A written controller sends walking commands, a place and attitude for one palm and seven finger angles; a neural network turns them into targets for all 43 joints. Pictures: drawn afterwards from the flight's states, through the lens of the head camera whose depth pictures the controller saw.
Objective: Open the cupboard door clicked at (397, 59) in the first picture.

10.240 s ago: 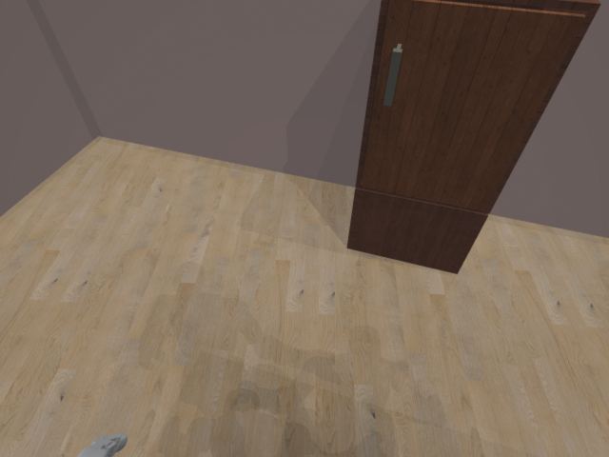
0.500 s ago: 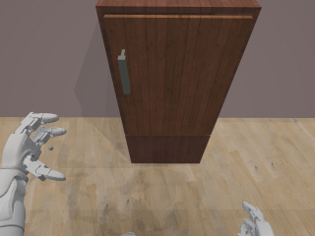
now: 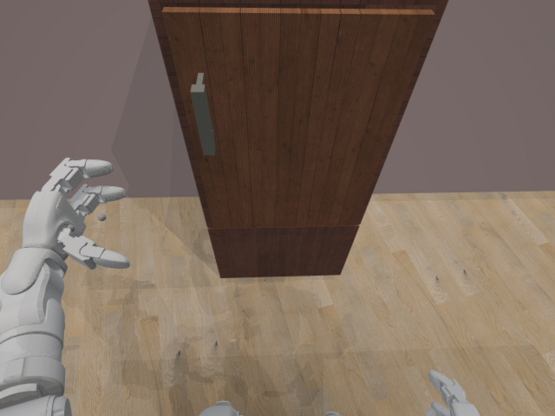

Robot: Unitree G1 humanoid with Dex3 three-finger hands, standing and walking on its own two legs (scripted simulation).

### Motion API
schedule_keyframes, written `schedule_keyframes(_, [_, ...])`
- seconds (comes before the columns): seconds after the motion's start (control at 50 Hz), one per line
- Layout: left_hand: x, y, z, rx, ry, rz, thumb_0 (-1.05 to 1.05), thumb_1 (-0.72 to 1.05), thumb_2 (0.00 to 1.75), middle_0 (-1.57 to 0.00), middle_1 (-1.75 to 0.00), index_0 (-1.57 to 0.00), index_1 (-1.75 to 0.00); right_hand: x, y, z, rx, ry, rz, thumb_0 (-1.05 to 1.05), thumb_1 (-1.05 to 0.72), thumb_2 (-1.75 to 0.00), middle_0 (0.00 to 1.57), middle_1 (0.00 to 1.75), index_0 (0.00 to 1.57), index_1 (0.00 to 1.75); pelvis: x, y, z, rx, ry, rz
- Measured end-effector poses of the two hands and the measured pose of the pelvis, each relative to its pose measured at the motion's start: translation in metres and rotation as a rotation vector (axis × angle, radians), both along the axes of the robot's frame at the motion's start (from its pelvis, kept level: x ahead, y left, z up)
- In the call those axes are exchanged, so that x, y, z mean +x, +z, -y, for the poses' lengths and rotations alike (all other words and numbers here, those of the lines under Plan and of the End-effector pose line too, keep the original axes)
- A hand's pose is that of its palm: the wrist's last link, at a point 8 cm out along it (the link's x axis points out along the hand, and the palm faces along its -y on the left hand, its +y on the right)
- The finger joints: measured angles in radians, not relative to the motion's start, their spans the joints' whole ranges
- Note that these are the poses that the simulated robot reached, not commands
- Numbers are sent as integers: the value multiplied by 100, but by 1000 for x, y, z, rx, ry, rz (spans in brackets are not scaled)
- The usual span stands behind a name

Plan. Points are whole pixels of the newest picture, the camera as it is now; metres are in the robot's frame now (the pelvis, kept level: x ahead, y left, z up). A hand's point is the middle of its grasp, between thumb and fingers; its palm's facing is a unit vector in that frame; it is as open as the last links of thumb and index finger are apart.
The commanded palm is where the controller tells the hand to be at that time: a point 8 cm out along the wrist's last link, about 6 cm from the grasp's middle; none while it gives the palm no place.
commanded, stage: move the hooked fingers beside the handle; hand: left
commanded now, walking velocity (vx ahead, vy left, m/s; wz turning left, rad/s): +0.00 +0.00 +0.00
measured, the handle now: (205, 115) +0.61 +0.16 +0.07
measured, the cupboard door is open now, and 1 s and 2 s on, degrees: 0 0 0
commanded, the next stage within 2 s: slide the fingers in behind the handle in 2.00 s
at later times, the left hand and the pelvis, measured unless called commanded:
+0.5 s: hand (132, 178) +0.44 +0.24 +0.08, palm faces +0.04 -1.00 +0.00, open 14.0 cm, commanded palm +0.42 +0.29 +0.07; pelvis +0.00 +0.02 -0.01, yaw -1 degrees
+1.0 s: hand (163, 147) +0.51 +0.21 +0.08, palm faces +0.05 -1.00 -0.01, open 14.0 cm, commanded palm +0.49 +0.27 +0.07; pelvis +0.00 +0.01 -0.02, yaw -2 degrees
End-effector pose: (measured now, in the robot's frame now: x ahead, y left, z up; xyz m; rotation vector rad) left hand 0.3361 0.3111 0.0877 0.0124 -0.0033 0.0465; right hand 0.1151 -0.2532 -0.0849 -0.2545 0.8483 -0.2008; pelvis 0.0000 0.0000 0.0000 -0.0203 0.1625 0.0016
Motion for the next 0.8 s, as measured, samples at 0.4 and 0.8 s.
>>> schedule_keyframes(0.4, [62, -11, 9, -11, -15, -8, -1, -50, 30, -30, -120, -30, -120, -47, -15, -9, -13, -69, -193, 0, -90, -89, 20, 30, 20, 30, 1, -6, -17, -14, -5, -59])
schedule_keyframes(0.8, [119, -10, 30, 0, 1, -2, -1, -50, 30, -30, -120, -30, -120, -95, -28, -10, 8, -136, -370, 0, -90, -89, 20, 30, 20, 30, 4, -14, -18, -17, -21, -123])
